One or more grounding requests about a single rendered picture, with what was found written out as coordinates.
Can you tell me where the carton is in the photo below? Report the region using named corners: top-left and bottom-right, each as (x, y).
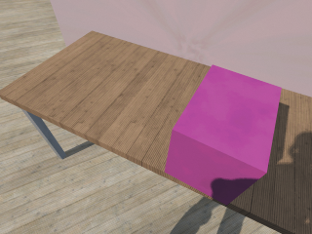
top-left (165, 65), bottom-right (282, 206)

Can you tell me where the table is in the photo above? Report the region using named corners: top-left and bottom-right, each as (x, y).
top-left (0, 31), bottom-right (312, 234)

